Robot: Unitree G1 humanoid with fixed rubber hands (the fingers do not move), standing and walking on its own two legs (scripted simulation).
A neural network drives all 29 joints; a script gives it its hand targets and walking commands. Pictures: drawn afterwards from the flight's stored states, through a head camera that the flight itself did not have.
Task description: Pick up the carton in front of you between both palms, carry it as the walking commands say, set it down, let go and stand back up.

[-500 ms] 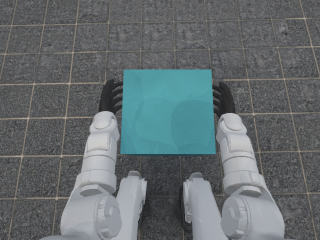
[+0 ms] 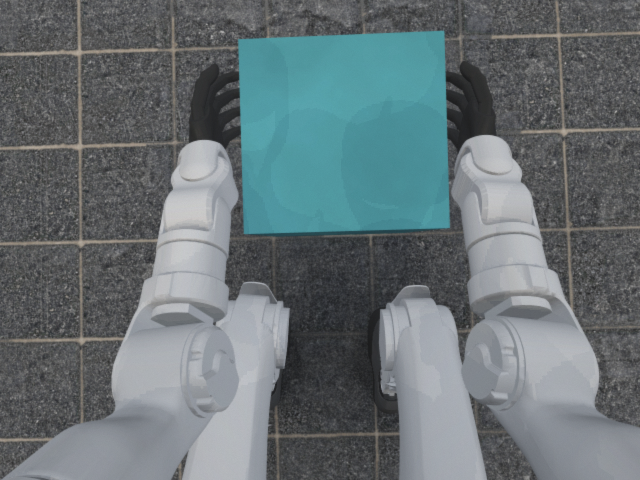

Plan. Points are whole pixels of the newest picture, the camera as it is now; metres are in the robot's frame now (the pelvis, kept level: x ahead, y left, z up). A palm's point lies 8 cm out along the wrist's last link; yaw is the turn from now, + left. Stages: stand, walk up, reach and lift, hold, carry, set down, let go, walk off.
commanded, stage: set down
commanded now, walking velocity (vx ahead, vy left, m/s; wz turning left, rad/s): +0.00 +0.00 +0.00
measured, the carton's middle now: (339, 159) +0.48 -0.01 -0.19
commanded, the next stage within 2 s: none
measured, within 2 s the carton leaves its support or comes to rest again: rests again in 0.86 s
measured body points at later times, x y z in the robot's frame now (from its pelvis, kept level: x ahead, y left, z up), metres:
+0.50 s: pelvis +0.00 +0.00 -0.09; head +0.35 -0.03 +0.20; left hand +0.53 +0.15 -0.23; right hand +0.53 -0.16 -0.25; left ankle +0.10 +0.12 -0.43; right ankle +0.10 -0.12 -0.43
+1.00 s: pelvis -0.01 +0.00 -0.10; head +0.34 -0.01 +0.18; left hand +0.52 +0.16 -0.26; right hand +0.53 -0.15 -0.27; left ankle +0.10 +0.12 -0.43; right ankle +0.10 -0.12 -0.43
